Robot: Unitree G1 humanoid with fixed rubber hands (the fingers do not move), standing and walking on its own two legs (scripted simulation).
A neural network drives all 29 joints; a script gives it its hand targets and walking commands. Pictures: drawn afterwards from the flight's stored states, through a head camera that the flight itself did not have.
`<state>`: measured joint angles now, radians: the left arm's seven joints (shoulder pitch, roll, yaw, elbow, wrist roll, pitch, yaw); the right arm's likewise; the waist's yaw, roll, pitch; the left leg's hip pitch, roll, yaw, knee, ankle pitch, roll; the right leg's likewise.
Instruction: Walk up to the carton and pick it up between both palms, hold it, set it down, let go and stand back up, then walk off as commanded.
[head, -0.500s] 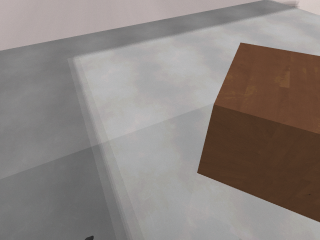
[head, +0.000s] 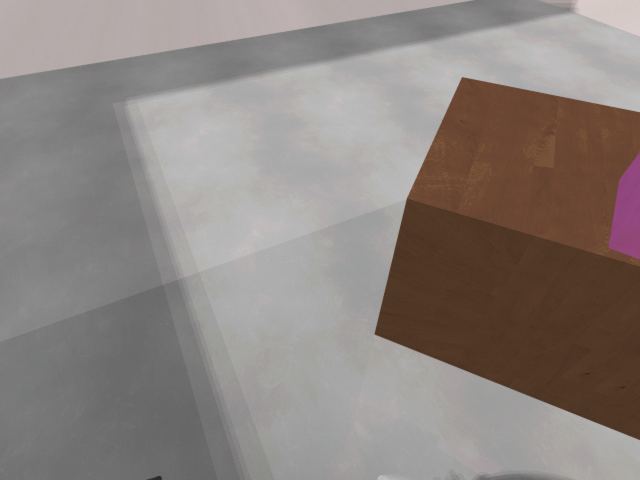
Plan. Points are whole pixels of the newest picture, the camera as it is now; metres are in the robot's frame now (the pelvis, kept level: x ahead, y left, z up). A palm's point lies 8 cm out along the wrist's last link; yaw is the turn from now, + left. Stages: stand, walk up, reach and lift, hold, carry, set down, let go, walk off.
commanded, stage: walk up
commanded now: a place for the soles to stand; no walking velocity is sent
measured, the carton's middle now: out of the picture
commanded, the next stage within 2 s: none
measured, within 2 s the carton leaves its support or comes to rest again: neither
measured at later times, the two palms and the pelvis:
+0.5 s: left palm out of the picture +0.05 +0.13 -0.11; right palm out of the picture -0.07 -0.47 -0.11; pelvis -0.06 -0.16 +0.00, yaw -13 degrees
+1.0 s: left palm out of the picture +0.08 -0.06 -0.07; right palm out of the picture -0.11 -0.62 -0.15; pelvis -0.07 -0.34 +0.00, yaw -22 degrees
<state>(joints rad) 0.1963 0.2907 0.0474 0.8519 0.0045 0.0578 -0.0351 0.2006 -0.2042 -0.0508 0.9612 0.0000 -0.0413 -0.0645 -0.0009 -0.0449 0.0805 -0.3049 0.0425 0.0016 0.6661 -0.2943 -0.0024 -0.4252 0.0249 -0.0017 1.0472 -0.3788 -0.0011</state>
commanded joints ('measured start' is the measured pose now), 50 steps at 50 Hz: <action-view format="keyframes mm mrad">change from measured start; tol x64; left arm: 1 53 262 112 -154 64 20 -35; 50 236 321 108 -11 -12 -173 140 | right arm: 1 -11 -469 -130 -148 -32 -30 -46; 50 31 -380 -102 -144 -32 127 73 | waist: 1 21 126 -19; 50 22 -105 -118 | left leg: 1 36 365 -217 -233 220 262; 15 -423 8 3 668 -222 10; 27 690 385 -409 -419 78 207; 50 -322 8 -191 554 -73 16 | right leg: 1 -139 -59 172 209 -85 -7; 14 82 -257 756 -1016 -234 -39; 25 209 -51 301 -667 691 204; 29 -291 2 286 478 -171 123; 50 494 -237 392 -561 746 80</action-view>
